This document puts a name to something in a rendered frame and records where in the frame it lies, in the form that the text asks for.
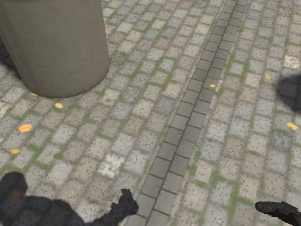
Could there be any robot right hand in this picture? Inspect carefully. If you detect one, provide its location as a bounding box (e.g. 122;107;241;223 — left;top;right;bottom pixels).
255;202;301;226

